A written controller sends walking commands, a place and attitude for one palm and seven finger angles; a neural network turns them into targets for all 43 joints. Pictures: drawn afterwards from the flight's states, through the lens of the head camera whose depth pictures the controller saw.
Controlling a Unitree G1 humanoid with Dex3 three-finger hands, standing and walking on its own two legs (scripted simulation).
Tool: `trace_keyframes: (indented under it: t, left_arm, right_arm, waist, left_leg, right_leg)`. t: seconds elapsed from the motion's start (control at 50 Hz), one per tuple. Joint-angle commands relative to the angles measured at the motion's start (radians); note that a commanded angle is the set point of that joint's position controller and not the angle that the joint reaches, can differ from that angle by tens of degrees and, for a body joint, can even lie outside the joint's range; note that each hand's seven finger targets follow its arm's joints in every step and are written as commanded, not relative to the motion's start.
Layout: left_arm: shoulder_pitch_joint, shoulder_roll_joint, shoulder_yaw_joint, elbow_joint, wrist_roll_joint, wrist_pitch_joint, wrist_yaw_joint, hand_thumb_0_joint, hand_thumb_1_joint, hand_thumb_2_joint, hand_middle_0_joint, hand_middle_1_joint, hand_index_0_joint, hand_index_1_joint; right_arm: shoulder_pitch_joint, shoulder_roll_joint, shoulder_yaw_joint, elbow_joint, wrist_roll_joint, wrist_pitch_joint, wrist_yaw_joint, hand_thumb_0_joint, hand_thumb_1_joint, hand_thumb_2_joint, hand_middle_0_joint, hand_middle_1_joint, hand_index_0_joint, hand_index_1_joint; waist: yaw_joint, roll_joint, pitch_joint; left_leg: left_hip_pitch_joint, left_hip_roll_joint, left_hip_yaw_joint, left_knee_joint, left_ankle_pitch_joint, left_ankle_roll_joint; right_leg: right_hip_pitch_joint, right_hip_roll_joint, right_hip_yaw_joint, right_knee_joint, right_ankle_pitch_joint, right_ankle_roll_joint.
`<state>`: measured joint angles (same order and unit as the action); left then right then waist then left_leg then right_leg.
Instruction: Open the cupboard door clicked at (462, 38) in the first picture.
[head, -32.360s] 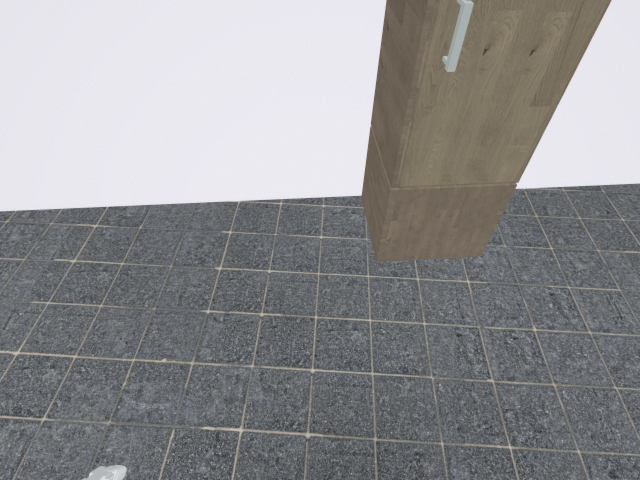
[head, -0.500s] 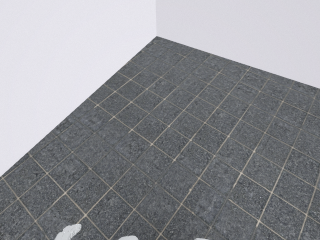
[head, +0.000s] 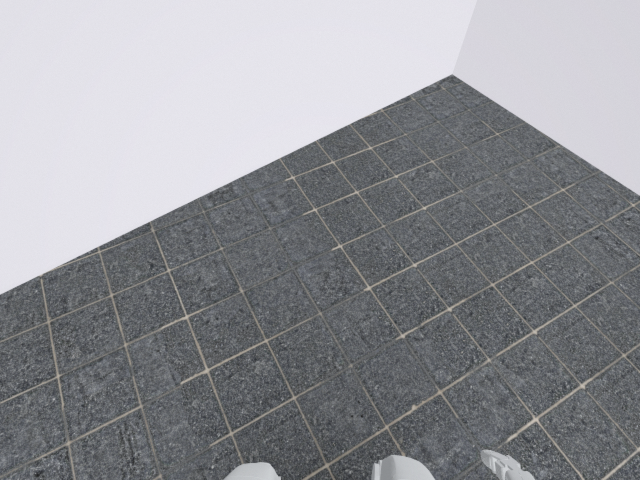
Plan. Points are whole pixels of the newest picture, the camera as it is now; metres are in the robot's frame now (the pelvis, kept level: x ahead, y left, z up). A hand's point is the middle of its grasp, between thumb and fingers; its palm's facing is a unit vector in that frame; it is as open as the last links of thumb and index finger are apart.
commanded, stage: turn to face it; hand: left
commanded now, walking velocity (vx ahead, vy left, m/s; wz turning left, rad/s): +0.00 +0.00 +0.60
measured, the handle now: out of the picture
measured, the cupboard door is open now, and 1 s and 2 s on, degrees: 47 47 47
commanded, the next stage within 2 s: none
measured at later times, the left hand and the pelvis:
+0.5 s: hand out of the picture +0.02 +0.18 -0.18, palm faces +0.31 -0.92 -0.23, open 7.4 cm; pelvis +0.01 -0.03 -0.01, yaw +18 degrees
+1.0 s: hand out of the picture -0.05 +0.13 -0.17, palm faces +0.60 -0.77 -0.22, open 7.4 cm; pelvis +0.02 -0.05 +0.00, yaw +37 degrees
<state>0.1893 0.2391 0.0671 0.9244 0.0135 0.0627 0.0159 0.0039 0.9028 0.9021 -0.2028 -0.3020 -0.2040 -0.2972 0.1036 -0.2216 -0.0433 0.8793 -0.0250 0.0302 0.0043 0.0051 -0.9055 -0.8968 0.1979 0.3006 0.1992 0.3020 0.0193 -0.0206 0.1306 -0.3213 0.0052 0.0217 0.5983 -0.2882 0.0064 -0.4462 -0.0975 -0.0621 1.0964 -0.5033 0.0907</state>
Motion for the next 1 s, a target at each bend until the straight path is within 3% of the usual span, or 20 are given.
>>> trace_keyframes:
  t: [0.0, 0.1, 0.14, 0.18, 0.24, 0.36, 0.38, 0.4, 0.42, 0.5, 0.62, 0.64, 0.66, 0.68, 0.72, 0.78, 0.86, 0.94, 0.96, 0.98]
  left_arm:
    - [-0.015, 0.076, 0.025, -0.102, -0.002, -0.029, -0.009, 0.000, 0.900, 0.900, -0.200, -0.300, -0.200, -0.300]
    - [0.117, 0.117, 0.038, -0.079, 0.002, -0.050, -0.003, 0.000, 0.900, 0.900, -0.200, -0.300, -0.200, -0.300]
    - [0.113, 0.259, 0.058, -0.101, 0.020, -0.060, 0.010, 0.000, 0.900, 0.900, -0.200, -0.300, -0.200, -0.300]
    - [0.022, 0.186, 0.041, -0.123, 0.013, -0.065, 0.018, 0.000, 0.900, 0.900, -0.200, -0.300, -0.200, -0.300]
    - [-0.020, 0.148, 0.029, -0.129, 0.017, -0.066, 0.020, 0.000, 0.900, 0.900, -0.200, -0.300, -0.200, -0.300]
    - [0.049, 0.196, 0.047, -0.088, 0.004, -0.062, 0.005, 0.000, 0.900, 0.900, -0.200, -0.300, -0.200, -0.300]
    - [0.039, 0.168, 0.045, -0.105, -0.003, -0.057, 0.001, 0.000, 0.900, 0.900, -0.200, -0.300, -0.200, -0.300]
    - [0.024, 0.094, 0.026, -0.147, -0.009, -0.052, -0.005, 0.000, 0.900, 0.900, -0.200, -0.300, -0.200, -0.300]
    - [-0.064, 0.098, 0.011, -0.184, 0.002, -0.043, 0.001, 0.000, 0.900, 0.900, -0.200, -0.300, -0.200, -0.300]
    - [-0.063, 0.087, 0.023, -0.129, -0.003, -0.032, -0.003, 0.000, 0.900, 0.900, -0.200, -0.300, -0.200, -0.300]
    - [0.070, 0.084, 0.028, -0.085, -0.006, -0.042, -0.007, 0.000, 0.900, 0.900, -0.200, -0.300, -0.200, -0.300]
    - [0.118, 0.119, 0.038, -0.079, 0.000, -0.050, -0.001, 0.000, 0.900, 0.900, -0.200, -0.300, -0.200, -0.300]
    - [0.131, 0.211, 0.057, -0.083, 0.017, -0.059, 0.010, 0.000, 0.900, 0.900, -0.200, -0.300, -0.200, -0.300]
    - [0.094, 0.244, 0.052, -0.103, 0.015, -0.056, 0.011, 0.000, 0.900, 0.900, -0.200, -0.300, -0.200, -0.300]
    - [0.002, 0.166, 0.038, -0.128, 0.008, -0.061, 0.020, 0.000, 0.900, 0.900, -0.200, -0.300, -0.200, -0.300]
    - [-0.007, 0.126, 0.021, -0.123, 0.010, -0.071, 0.018, 0.000, 0.900, 0.900, -0.200, -0.300, -0.200, -0.300]
    - [0.094, 0.179, 0.038, -0.078, 0.014, -0.074, 0.016, 0.000, 0.900, 0.900, -0.200, -0.300, -0.200, -0.300]
    - [0.067, 0.189, 0.049, -0.073, 0.004, -0.067, 0.005, 0.000, 0.900, 0.900, -0.200, -0.300, -0.200, -0.300]
    - [0.050, 0.164, 0.048, -0.091, -0.002, -0.062, 0.001, 0.000, 0.900, 0.900, -0.200, -0.300, -0.200, -0.300]
    - [0.031, 0.092, 0.028, -0.134, -0.008, -0.056, -0.006, 0.000, 0.900, 0.900, -0.200, -0.300, -0.200, -0.300]
  right_arm:
    - [0.034, -0.228, -0.068, -0.048, -0.006, -0.007, -0.018, 0.000, -0.900, -0.900, 0.200, 0.300, 0.200, 0.300]
    - [-0.037, -0.200, -0.076, -0.072, 0.005, 0.012, -0.008, 0.000, -0.900, -0.900, 0.200, 0.300, 0.200, 0.300]
    - [-0.037, -0.115, -0.063, -0.108, 0.012, 0.009, 0.008, 0.000, -0.900, -0.900, 0.200, 0.300, 0.200, 0.300]
    - [-0.020, -0.119, -0.066, -0.080, 0.006, 0.019, 0.013, 0.000, -0.900, -0.900, 0.200, 0.300, 0.200, 0.300]
    - [-0.009, -0.080, -0.048, -0.064, 0.013, 0.021, 0.024, 0.000, -0.900, -0.900, 0.200, 0.300, 0.200, 0.300]
    - [0.050, -0.091, -0.039, -0.051, 0.014, 0.001, 0.026, 0.000, -0.900, -0.900, 0.200, 0.300, 0.200, 0.300]
    - [0.112, -0.156, -0.056, -0.041, 0.009, -0.007, 0.022, 0.000, -0.900, -0.900, 0.200, 0.300, 0.200, 0.300]
    - [0.187, -0.270, -0.084, -0.034, -0.001, -0.013, 0.014, 0.000, -0.900, -0.900, 0.200, 0.300, 0.200, 0.300]
    - [0.251, -0.300, -0.090, -0.014, -0.003, -0.004, 0.005, 0.000, -0.900, -0.900, 0.200, 0.300, 0.200, 0.300]
    - [0.098, -0.222, -0.068, -0.041, -0.005, -0.014, -0.021, 0.000, -0.900, -0.900, 0.200, 0.300, 0.200, 0.300]
    - [0.000, -0.224, -0.076, -0.061, -0.002, 0.006, -0.013, 0.000, -0.900, -0.900, 0.200, 0.300, 0.200, 0.300]
    - [-0.021, -0.190, -0.075, -0.076, 0.005, 0.011, -0.010, 0.000, -0.900, -0.900, 0.200, 0.300, 0.200, 0.300]
    - [-0.013, -0.118, -0.065, -0.095, 0.013, 0.013, -0.001, 0.000, -0.900, -0.900, 0.200, 0.300, 0.200, 0.300]
    - [-0.032, -0.128, -0.065, -0.108, 0.008, 0.011, 0.009, 0.000, -0.900, -0.900, 0.200, 0.300, 0.200, 0.300]
    - [0.000, -0.122, -0.074, -0.070, 0.005, 0.026, 0.013, 0.000, -0.900, -0.900, 0.200, 0.300, 0.200, 0.300]
    - [-0.007, -0.083, -0.053, -0.054, 0.010, 0.028, 0.024, 0.000, -0.900, -0.900, 0.200, 0.300, 0.200, 0.300]
    - [-0.062, -0.048, -0.031, -0.066, 0.017, 0.015, 0.028, 0.000, -0.900, -0.900, 0.200, 0.300, 0.200, 0.300]
    - [0.021, -0.091, -0.039, -0.053, 0.014, 0.005, 0.024, 0.000, -0.900, -0.900, 0.200, 0.300, 0.200, 0.300]
    - [0.094, -0.157, -0.057, -0.040, 0.008, -0.003, 0.021, 0.000, -0.900, -0.900, 0.200, 0.300, 0.200, 0.300]
    - [0.174, -0.276, -0.087, -0.031, -0.002, -0.008, 0.012, 0.000, -0.900, -0.900, 0.200, 0.300, 0.200, 0.300]
  waist:
    - [-0.036, 0.185, -0.177]
    - [0.036, 0.085, -0.157]
    - [0.056, -0.296, -0.156]
    - [-0.005, -0.245, -0.135]
    - [-0.024, -0.240, -0.127]
    - [-0.025, -0.131, -0.195]
    - [-0.061, 0.005, -0.237]
    - [-0.098, 0.324, -0.254]
    - [-0.132, 0.251, -0.233]
    - [-0.052, 0.234, -0.167]
    - [0.010, 0.151, -0.175]
    - [0.038, 0.052, -0.167]
    - [0.045, -0.235, -0.140]
    - [0.049, -0.299, -0.125]
    - [-0.019, -0.207, -0.116]
    - [-0.027, -0.209, -0.118]
    - [0.027, -0.171, -0.174]
    - [-0.025, -0.163, -0.182]
    - [-0.069, 0.001, -0.223]
    - [-0.110, 0.323, -0.250]
  left_leg:
    - [0.105, 0.229, -0.236, -0.225, 0.336, 0.143]
    - [-0.138, 0.114, -0.228, -0.096, 0.046, 0.055]
    - [-0.276, -0.052, -0.027, 0.388, -0.331, -0.044]
    - [-0.273, 0.018, -0.062, 0.629, -0.246, -0.042]
    - [-0.192, 0.042, 0.006, 0.440, -0.231, -0.067]
    - [0.068, -0.006, 0.086, -0.092, 0.022, -0.044]
    - [0.223, 0.094, -0.042, -0.174, 0.217, 0.000]
    - [0.356, 0.368, -0.411, -0.205, 0.593, 0.155]
    - [0.311, 0.438, -0.453, -0.212, 0.589, 0.238]
    - [0.140, 0.254, -0.295, -0.219, 0.430, 0.157]
    - [-0.053, 0.175, -0.286, -0.178, 0.151, 0.100]
    - [-0.149, 0.104, -0.244, -0.085, 0.026, 0.053]
    - [-0.331, -0.039, -0.094, 0.139, -0.196, -0.029]
    - [-0.284, -0.045, -0.051, 0.409, -0.311, -0.039]
    - [-0.277, 0.011, -0.076, 0.629, -0.206, -0.042]
    - [-0.234, 0.031, -0.007, 0.507, -0.174, -0.071]
    - [-0.147, 0.005, 0.072, 0.196, -0.186, -0.066]
    - [0.077, -0.003, 0.086, -0.094, 0.016, -0.037]
    - [0.246, 0.095, -0.039, -0.180, 0.206, 0.009]
    - [0.388, 0.380, -0.420, -0.215, 0.581, 0.164]
  right_leg:
    - [0.016, 0.020, 0.030, -0.167, 0.031, -0.007]
    - [0.340, 0.036, 0.027, -0.645, 0.216, -0.034]
    - [0.317, -0.393, 0.446, -0.894, 0.165, -0.225]
    - [0.237, -0.311, 0.321, -0.816, 0.306, -0.239]
    - [0.269, -0.242, 0.077, -0.721, 0.657, -0.201]
    - [0.299, -0.231, -0.030, -0.512, 0.695, -0.118]
    - [0.161, -0.188, -0.077, -0.369, 0.538, -0.062]
    - [-0.106, -0.045, -0.110, -0.140, -0.041, 0.018]
    - [-0.146, -0.027, -0.005, 0.001, -0.161, 0.003]
    - [-0.086, -0.007, 0.062, 0.000, 0.016, -0.008]
    - [0.262, 0.078, 0.003, -0.497, 0.160, -0.033]
    - [0.365, 0.020, 0.056, -0.693, 0.184, -0.046]
    - [0.429, -0.237, 0.363, -0.859, 0.067, -0.143]
    - [0.283, -0.390, 0.444, -0.917, 0.088, -0.235]
    - [0.225, -0.305, 0.308, -0.848, 0.245, -0.224]
    - [0.295, -0.229, 0.069, -0.754, 0.634, -0.202]
    - [0.438, -0.256, 0.023, -0.657, 0.871, -0.200]
    - [0.316, -0.245, -0.055, -0.530, 0.735, -0.124]
    - [0.164, -0.203, -0.102, -0.372, 0.566, -0.068]
    - [-0.116, -0.052, -0.128, -0.125, -0.068, 0.014]
